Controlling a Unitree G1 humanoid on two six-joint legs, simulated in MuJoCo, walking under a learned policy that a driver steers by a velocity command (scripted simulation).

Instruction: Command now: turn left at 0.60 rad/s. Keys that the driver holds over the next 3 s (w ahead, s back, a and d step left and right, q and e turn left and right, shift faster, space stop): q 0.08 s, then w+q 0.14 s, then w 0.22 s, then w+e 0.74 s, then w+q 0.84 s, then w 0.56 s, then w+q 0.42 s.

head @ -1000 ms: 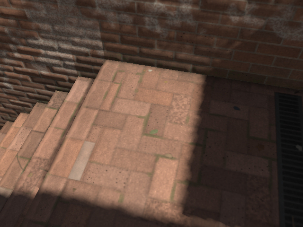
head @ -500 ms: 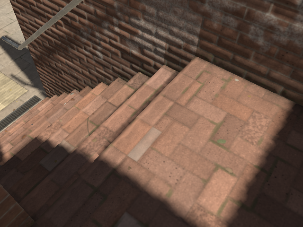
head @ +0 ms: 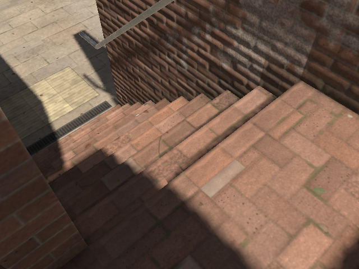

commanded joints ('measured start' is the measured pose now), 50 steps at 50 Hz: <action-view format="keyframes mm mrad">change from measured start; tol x32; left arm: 1 -30 93 14 -70 -14 -33 5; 24 336 49 -13 207 13 -124 -3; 50 23 23 27 -33 15 -40 -96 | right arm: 1 5 -200 -61 -58 -11 -18 8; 26 -302 5 13 -83 -26 -73 50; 31 195 -217 -49 22 -39 -122 -16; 50 61 -145 -28 38 22 -145 -38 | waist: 1 13 101 -66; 7 65 -282 -139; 50 76 90 86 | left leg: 1 71 295 -317 -31 478 111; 4 -19 243 -340 -28 336 44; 7 -418 -36 34 427 -454 -34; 24 -351 170 280 253 -4 -42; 29 179 116 316 8 3 -36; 31 643 597 -297 -180 -259 89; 50 211 446 414 -153 709 36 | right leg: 1 31 28 6 -67 -25 -5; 7 591 -366 448 -671 -241 -118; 18 409 -251 188 -734 -118 -206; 29 203 -184 48 -425 537 -201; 33 -315 -51 24 313 -118 -182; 50 49 -6 -209 -179 215 -160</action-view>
